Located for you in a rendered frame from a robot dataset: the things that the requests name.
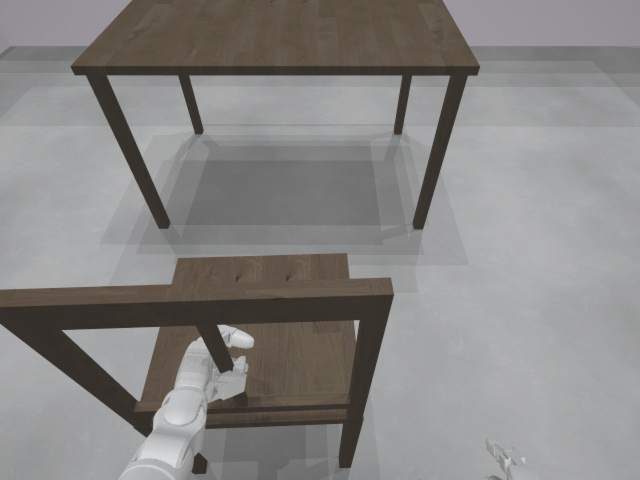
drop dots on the left robot hand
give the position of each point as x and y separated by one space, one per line
198 366

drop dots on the right robot hand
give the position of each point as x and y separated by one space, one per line
512 462

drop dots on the chair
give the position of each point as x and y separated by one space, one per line
305 368

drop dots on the table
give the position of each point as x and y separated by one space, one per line
279 37

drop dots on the robot left forearm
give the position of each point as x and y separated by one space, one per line
178 435

